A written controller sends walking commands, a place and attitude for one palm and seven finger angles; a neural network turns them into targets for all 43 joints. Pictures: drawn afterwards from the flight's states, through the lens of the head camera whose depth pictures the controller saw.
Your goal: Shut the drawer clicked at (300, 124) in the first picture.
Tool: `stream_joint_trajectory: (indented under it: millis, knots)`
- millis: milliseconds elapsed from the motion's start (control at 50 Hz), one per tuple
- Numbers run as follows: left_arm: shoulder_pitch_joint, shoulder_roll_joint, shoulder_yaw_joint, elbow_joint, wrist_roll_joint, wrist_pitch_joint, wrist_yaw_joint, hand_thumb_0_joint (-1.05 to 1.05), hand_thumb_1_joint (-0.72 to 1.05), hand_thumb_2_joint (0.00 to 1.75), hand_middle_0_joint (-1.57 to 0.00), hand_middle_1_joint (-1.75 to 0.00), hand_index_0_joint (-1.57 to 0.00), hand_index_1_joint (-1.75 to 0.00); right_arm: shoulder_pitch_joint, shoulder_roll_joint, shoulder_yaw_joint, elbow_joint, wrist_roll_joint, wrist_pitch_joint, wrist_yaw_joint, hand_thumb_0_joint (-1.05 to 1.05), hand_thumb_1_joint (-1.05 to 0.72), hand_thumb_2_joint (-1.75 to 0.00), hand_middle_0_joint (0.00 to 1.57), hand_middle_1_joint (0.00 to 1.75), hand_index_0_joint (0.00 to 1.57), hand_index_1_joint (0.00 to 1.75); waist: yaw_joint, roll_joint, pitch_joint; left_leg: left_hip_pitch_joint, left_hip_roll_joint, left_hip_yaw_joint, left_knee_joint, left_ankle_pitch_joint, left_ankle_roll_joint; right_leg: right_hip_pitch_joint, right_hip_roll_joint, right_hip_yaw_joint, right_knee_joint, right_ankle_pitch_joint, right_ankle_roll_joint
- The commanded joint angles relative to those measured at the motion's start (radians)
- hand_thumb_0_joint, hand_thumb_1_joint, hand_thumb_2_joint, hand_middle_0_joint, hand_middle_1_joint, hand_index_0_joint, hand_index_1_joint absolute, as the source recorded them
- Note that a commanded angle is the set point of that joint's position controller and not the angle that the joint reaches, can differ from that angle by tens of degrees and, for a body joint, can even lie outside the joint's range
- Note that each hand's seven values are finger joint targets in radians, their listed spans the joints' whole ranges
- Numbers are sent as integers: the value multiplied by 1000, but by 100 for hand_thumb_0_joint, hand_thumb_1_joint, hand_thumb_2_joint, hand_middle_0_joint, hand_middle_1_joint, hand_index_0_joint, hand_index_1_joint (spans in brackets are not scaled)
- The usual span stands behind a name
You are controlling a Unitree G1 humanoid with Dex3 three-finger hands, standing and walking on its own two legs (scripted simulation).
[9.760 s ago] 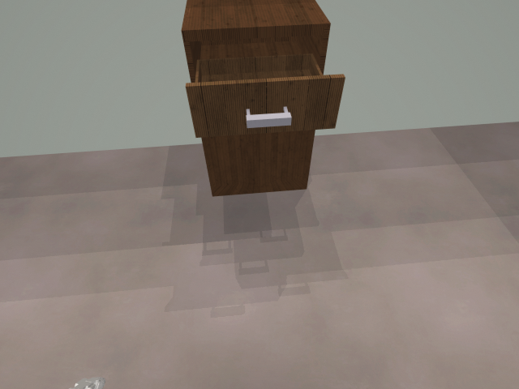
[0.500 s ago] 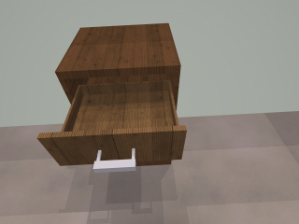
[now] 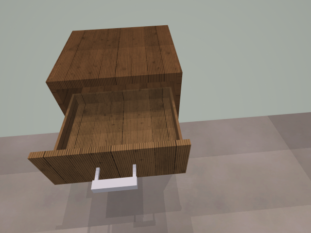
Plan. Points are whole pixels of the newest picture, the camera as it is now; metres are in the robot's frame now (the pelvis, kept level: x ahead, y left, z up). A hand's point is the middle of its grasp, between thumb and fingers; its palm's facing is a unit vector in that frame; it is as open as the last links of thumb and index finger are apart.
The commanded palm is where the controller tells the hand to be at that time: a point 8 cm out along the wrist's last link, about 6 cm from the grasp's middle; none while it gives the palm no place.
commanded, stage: come to a stop and stand still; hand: left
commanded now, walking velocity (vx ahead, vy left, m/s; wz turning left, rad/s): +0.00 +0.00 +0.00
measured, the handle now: (115, 177) +0.29 +0.14 -0.07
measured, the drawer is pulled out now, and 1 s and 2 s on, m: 0.30 0.30 0.30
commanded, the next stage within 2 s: look again from close up in 0.60 s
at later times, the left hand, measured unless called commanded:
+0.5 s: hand out of the picture +0.03 +0.16 -0.17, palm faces +0.04 -0.98 -0.22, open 7.3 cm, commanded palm none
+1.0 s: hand out of the picture +0.02 +0.15 -0.17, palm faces +0.05 -0.98 -0.20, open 7.3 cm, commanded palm none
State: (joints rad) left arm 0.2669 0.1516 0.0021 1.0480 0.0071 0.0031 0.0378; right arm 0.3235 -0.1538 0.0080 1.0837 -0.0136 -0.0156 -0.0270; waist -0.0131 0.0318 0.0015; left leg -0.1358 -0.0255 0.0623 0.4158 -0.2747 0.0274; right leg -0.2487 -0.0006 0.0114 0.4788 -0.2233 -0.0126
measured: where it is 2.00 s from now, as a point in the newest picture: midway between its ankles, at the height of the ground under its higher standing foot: outside the picture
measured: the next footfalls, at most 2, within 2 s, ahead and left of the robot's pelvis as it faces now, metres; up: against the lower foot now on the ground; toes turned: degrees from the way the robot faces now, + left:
none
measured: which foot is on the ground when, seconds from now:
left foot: down 0.00-1.00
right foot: down 0.00-1.00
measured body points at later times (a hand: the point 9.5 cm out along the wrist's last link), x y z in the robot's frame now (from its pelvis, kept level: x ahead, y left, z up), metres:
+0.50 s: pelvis +0.02 -0.02 +0.00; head +0.03 -0.03 +0.45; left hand +0.03 +0.21 -0.15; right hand +0.02 -0.25 -0.16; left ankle -0.03 +0.10 -0.74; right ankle +0.02 -0.11 -0.74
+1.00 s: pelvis +0.01 -0.02 +0.00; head +0.02 -0.02 +0.45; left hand +0.02 +0.21 -0.15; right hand -0.01 -0.23 -0.16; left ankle -0.03 +0.10 -0.74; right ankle +0.02 -0.11 -0.74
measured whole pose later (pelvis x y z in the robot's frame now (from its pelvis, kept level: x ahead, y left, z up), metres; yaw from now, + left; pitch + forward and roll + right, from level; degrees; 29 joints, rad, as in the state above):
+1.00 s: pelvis +0.01 -0.02 +0.00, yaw +1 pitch -1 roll +0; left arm 0.29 0.16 0.00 1.08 0.00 0.00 0.04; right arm 0.32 -0.13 0.01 1.14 -0.01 -0.03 -0.04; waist 0.00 0.00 0.02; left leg -0.11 0.01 0.03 0.40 -0.28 -0.01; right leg -0.20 0.04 -0.02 0.43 -0.22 -0.05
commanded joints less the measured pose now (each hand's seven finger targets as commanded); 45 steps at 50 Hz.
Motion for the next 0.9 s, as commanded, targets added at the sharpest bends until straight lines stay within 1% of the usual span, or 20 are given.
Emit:
stream_joint_trajectory:
  millis: [0,20,100,120,140,200,240,280,320,380,480,540,600,620,640,700,740,800,840,880]
  knots:
    - [38,110,14,-32,2,-23,5,0,90,90,-20,-30,-20,-30,57,-102,-16,-22,5,-15,-7,0,-90,-90,20,30,20,30,3,-37,31,-28,125,-109,-75,184,9,34,-94,100,-67,207,-39]
    - [34,112,13,-31,1,-22,4,0,90,90,-20,-30,-20,-30,55,-99,-15,-20,5,-15,-7,0,-90,-90,20,30,20,30,4,-37,48,-32,126,-112,-81,191,10,29,-90,99,-70,211,-40]
    - [35,112,13,-31,2,-24,5,0,90,90,-20,-30,-20,-30,49,-100,-16,-16,5,-14,-8,0,-90,-90,20,30,20,30,2,-50,34,-17,125,-107,-73,190,6,42,-94,104,-77,225,-40]
    - [28,114,13,-30,1,-23,4,0,90,90,-20,-30,-20,-30,44,-99,-16,-14,4,-15,-9,0,-90,-90,20,30,20,30,2,-43,50,-19,127,-110,-82,198,7,36,-91,99,-77,225,-41]
    - [33,114,14,-30,2,-24,4,0,90,90,-20,-30,-20,-30,41,-104,-16,-13,4,-16,-9,0,-90,-90,20,30,20,30,4,-36,38,-11,127,-105,-74,210,6,44,-94,100,-76,236,-40]
    - [34,119,14,-29,2,-26,5,0,90,90,-20,-30,-20,-30,38,-103,-15,-9,5,-15,-9,0,-90,-90,20,30,20,30,3,-55,27,-6,124,-105,-71,202,4,60,-99,102,-85,253,-42]
    - [36,121,13,-29,1,-27,4,0,90,90,-20,-30,-20,-30,33,-105,-16,-8,5,-15,-9,0,-90,-90,20,30,20,30,4,-48,36,-5,124,-103,-72,194,2,56,-99,104,-93,249,-42]
    - [36,123,12,-26,1,-28,4,0,90,90,-20,-30,-20,-30,35,-104,-15,-2,4,-15,-9,0,-90,-90,20,30,20,30,2,-37,21,7,125,-100,-71,199,0,65,-103,103,-95,262,-45]
    - [32,126,11,-25,-1,-28,2,0,90,90,-20,-30,-20,-30,33,-102,-15,1,5,-15,-9,0,-90,-90,20,30,20,30,3,-22,36,-1,124,-101,-79,189,0,64,-98,103,-103,250,-45]
    - [38,128,11,-21,0,-28,2,0,90,90,-20,-30,-20,-30,34,-100,-14,6,5,-13,-8,0,-90,-90,20,30,20,30,4,-33,43,-10,120,-99,-75,153,-3,61,-102,108,-118,219,-46]
    - [45,129,11,-17,-1,-31,2,0,90,90,-20,-30,-20,-30,45,-98,-14,13,6,-15,-9,0,-90,-90,20,30,20,30,4,-40,25,-7,120,-97,-71,160,-4,82,-103,107,-121,241,-47]
    - [45,126,10,-14,-1,-28,1,0,90,90,-20,-30,-20,-30,45,-93,-13,17,6,-13,-9,0,-90,-90,20,30,20,30,7,-35,63,-27,117,-99,-78,133,-4,65,-100,106,-134,195,-46]
    - [51,124,10,-12,-1,-31,2,0,90,90,-20,-30,-20,-30,60,-88,-13,23,6,-17,-9,0,-90,-90,20,30,20,30,5,-42,29,-13,119,-98,-72,158,-4,85,-100,105,-127,227,-49]
    - [47,123,11,-13,-3,-29,1,0,90,90,-20,-30,-20,-30,59,-87,-12,25,6,-18,-10,0,-90,-90,20,30,20,30,5,-19,33,-12,124,-97,-82,162,-3,84,-98,99,-125,223,-50]
    - [52,121,10,-13,-2,-28,2,0,90,90,-20,-30,-20,-30,57,-87,-14,26,7,-18,-10,0,-90,-90,20,30,20,30,8,-18,41,-18,122,-99,-76,156,-3,76,-98,99,-126,209,-47]
    - [55,118,11,-8,-1,-28,2,0,90,90,-20,-30,-20,-30,65,-82,-12,31,7,-18,-10,0,-90,-90,20,30,20,30,7,-43,47,-24,122,-97,-77,141,-3,75,-98,98,-132,192,-47]
    - [56,114,10,-8,-1,-26,2,0,90,90,-20,-30,-20,-30,65,-80,-13,33,6,-18,-11,0,-90,-90,20,30,20,30,10,-30,69,-32,121,-101,-80,138,-1,61,-94,101,-134,178,-47]
    - [59,113,11,-8,0,-27,2,0,90,90,-20,-30,-20,-30,78,-75,-12,36,7,-20,-10,0,-90,-90,20,30,20,30,7,-46,54,-31,120,-98,-78,130,-1,70,-96,99,-136,169,-47]
    - [62,112,11,-9,0,-26,2,0,90,90,-20,-30,-20,-30,75,-75,-13,37,7,-20,-10,0,-90,-90,20,30,20,30,10,-24,69,-37,119,-101,-81,123,0,57,-92,100,-137,148,-46]
    - [65,110,11,-7,0,-27,2,0,90,90,-20,-30,-20,-30,81,-71,-12,38,7,-20,-10,0,-90,-90,20,30,20,30,9,-42,61,-37,119,-100,-77,125,0,62,-93,99,-138,149,-46]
